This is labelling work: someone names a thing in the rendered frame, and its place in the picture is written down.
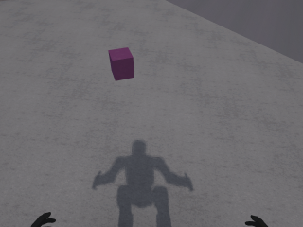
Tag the carton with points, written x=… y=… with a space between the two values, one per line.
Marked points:
x=122 y=63

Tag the right robot hand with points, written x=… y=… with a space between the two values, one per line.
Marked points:
x=257 y=222

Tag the left robot hand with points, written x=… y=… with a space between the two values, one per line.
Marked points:
x=43 y=219

